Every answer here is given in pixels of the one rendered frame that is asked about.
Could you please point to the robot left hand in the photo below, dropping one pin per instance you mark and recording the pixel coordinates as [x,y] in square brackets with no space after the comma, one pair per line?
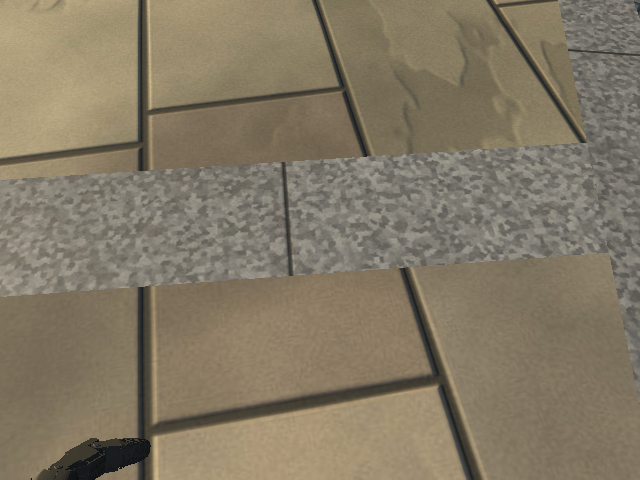
[93,458]

